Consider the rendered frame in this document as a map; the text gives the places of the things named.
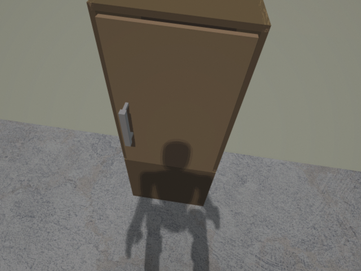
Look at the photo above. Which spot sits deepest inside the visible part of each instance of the cupboard door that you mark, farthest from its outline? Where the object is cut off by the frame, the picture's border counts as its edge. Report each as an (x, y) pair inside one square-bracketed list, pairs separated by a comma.
[(181, 82)]

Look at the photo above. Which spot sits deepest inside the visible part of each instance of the handle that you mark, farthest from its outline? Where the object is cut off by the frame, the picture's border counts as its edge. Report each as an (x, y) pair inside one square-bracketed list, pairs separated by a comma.
[(127, 134)]

